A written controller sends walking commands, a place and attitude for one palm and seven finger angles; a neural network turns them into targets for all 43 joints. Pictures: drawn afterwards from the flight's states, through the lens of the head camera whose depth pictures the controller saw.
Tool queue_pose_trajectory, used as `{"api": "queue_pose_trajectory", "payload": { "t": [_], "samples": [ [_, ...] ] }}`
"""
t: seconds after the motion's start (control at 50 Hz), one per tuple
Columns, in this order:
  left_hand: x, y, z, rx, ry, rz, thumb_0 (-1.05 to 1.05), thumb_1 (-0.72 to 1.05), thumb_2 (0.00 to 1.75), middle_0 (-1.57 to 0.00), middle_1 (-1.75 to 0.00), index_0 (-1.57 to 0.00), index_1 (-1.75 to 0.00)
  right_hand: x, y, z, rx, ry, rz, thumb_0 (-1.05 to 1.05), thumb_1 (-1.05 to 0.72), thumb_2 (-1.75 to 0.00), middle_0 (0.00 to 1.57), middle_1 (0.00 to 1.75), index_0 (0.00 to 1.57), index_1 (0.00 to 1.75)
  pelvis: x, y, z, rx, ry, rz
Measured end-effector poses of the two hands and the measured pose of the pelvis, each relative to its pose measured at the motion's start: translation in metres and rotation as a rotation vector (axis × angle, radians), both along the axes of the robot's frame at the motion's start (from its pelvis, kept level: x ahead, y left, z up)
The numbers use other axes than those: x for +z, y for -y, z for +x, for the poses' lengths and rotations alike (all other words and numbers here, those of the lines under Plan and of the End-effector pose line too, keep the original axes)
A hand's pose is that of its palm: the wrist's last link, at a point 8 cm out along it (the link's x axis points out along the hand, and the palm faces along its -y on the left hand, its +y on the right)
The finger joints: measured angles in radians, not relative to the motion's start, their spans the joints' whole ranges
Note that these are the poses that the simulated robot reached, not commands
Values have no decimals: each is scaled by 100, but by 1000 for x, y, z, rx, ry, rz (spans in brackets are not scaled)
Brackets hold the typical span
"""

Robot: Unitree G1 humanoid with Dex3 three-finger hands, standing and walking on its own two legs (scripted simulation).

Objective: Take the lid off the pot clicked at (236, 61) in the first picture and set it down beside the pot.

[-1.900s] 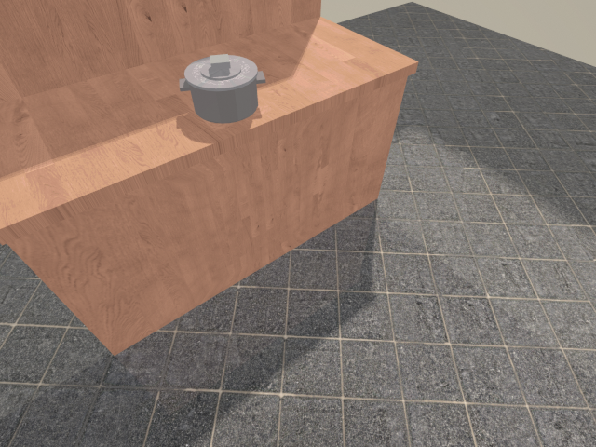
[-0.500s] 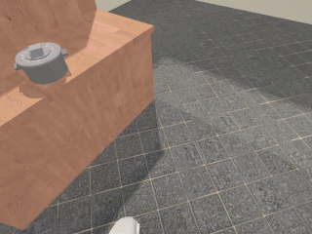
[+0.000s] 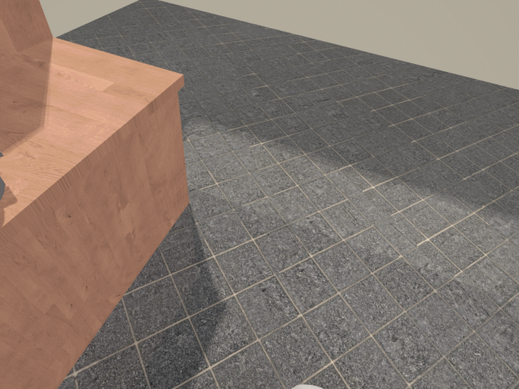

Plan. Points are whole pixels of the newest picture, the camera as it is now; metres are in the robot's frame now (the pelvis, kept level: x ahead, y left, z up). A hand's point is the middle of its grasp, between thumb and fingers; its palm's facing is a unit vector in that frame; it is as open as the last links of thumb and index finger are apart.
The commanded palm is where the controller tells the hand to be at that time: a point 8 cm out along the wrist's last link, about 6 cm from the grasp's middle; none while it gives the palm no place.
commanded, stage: walk to a spot facing it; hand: left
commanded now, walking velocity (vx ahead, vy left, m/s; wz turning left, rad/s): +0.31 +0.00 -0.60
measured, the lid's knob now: out of the picture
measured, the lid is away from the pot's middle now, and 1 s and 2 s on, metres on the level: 0.00 0.00 0.00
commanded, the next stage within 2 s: none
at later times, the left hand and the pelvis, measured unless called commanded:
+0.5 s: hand (226, 278) +0.37 +0.10 -0.18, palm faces -0.31 -0.94 -0.12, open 7.4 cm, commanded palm none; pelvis +0.20 -0.02 -0.02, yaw -17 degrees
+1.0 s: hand (198, 234) +0.48 +0.19 -0.18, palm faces -0.41 -0.88 -0.23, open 7.4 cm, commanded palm none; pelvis +0.39 -0.01 -0.01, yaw -34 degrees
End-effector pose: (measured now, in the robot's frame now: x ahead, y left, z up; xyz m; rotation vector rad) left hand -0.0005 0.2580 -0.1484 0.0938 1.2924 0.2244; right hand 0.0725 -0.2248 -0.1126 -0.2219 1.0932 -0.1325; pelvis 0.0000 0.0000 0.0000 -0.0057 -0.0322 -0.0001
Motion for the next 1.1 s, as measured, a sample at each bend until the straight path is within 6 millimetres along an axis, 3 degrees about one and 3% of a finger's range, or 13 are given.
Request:
{"api": "queue_pose_trajectory", "payload": {
  "t": [0.1, 0.2, 0.32, 0.42, 0.5, 0.56, 0.64, 0.72, 0.88, 0.94, 0.98, 1.1],
  "samples": [
    [20, -16, 100, -114, 103, 11, 0, 91, 90, -19, -29, -20, -30, -2, -4, -48, -152, -150, -9, 1, -92, -90, 20, 30, 20, 30, 8, -18, 34, -68, -13, 4],
    [24, -6, 180, -229, 125, -6, 0, 91, 90, -19, -29, -20, -30, -5, -21, -82, -275, -278, 15, 1, -92, -90, 19, 30, 20, 30, 8, -24, 70, -127, -20, 4],
    [16, 38, 270, -365, 133, -61, 1, 91, 90, -19, -29, -20, -30, -8, -49, -97, -396, -413, 74, 1, -91, -90, 19, 30, 20, 30, 2, -17, 118, -191, -28, -1],
    [5, 89, 343, -464, 171, -101, 1, 91, 90, -19, -30, -20, -30, -17, -59, -82, -479, -500, 131, 1, -91, -90, 20, 30, 20, 30, -11, 1, 164, -251, -38, -10],
    [-5, 110, 379, -469, 219, -98, 0, 91, 90, -19, -30, -20, -30, -34, -41, -41, -510, -488, 155, 1, -91, -90, 20, 30, 20, 30, -24, 21, 200, -290, -27, 1],
    [-1, 106, 383, -468, 163, -67, 0, 91, 90, -20, -30, -20, -30, -38, -13, 21, -512, -360, 130, 1, -91, -90, 20, 30, 20, 30, -16, 27, 221, -325, -11, -16],
    [14, 84, 395, -485, 95, 16, -1, 93, 90, -20, -30, -21, -30, -27, 26, 118, -497, -129, 88, 1, -91, -90, 20, 30, 20, 30, -4, 32, 248, -373, -23, -1],
    [26, 65, 409, -494, 39, 60, 0, 92, 90, -20, -30, -20, -30, -11, 54, 200, -464, 36, 54, 1, -92, -90, 19, 30, 20, 30, 4, 30, 276, -422, -42, 17],
    [24, 34, 444, -465, -47, 78, 0, 91, 90, -20, -30, -20, -30, 9, 69, 320, -399, 162, -3, 1, -91, -90, 19, 30, 20, 30, 3, 17, 343, -502, -54, 17],
    [6, 25, 467, -472, -85, 66, 0, 91, 90, -20, -30, -20, -30, 9, 67, 348, -406, 199, -42, 1, -91, -90, 19, 30, 20, 30, -9, 11, 372, -541, -51, 1],
    [-1, 25, 486, -500, -102, 62, 1, 91, 90, -20, -30, -20, -30, 11, 62, 352, -424, 197, -53, 1, -91, -90, 20, 30, 20, 30, -10, 8, 383, -577, -30, 7],
    [2, 54, 557, -637, -70, 19, 1, 91, 90, -19, -30, -20, -30, 15, 40, 316, -562, 97, -40, 1, -91, -90, 20, 30, 20, 30, 2, 7, 405, -663, -23, -7]
  ]
}}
